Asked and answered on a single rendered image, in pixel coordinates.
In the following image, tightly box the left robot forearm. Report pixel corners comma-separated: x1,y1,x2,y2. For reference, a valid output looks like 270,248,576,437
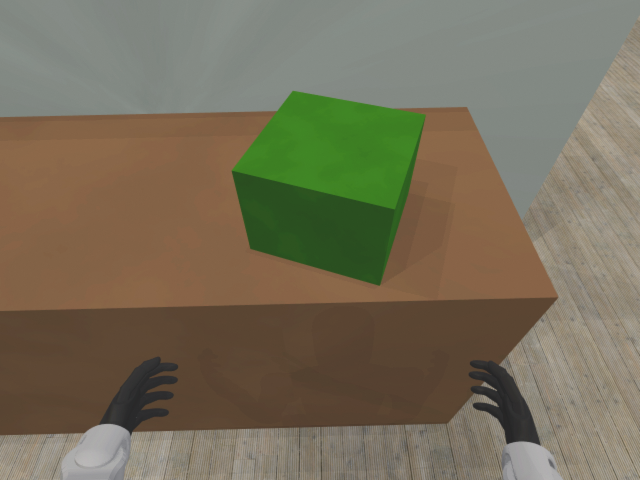
60,424,131,480

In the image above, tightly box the pedestal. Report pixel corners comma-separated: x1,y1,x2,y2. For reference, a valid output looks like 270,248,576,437
0,107,559,435

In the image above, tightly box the right robot forearm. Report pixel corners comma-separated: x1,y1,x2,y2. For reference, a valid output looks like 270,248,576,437
502,441,563,480

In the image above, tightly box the robot left hand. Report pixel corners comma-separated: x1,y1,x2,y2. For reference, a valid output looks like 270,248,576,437
99,357,178,436

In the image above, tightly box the carton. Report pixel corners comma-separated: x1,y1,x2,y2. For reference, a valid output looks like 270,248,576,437
232,91,426,286

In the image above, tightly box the robot right hand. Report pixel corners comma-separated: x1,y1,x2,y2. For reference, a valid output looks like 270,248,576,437
469,360,541,446

